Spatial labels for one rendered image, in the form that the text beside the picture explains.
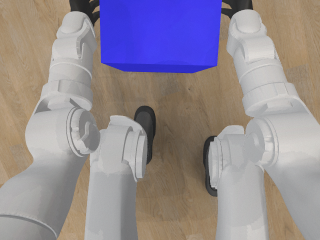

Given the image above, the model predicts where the robot right upper arm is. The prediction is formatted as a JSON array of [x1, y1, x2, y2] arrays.
[[243, 111, 320, 240]]

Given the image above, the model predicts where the right robot hand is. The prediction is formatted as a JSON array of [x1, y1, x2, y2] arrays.
[[221, 0, 253, 19]]

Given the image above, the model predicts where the robot right forearm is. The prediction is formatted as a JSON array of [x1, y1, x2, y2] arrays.
[[226, 9, 320, 126]]

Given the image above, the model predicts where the left robot foot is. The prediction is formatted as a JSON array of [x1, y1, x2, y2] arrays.
[[134, 105, 156, 165]]

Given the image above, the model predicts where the carton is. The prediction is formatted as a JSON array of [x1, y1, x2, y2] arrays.
[[99, 0, 222, 73]]

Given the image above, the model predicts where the robot left upper arm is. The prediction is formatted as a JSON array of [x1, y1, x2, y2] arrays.
[[0, 106, 101, 240]]

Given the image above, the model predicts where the robot left thigh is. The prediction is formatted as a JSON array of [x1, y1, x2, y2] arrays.
[[84, 125, 148, 240]]

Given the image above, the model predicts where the robot left forearm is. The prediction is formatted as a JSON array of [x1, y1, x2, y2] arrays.
[[25, 11, 98, 149]]

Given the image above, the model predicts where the left robot hand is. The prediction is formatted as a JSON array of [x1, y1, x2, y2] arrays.
[[69, 0, 100, 27]]

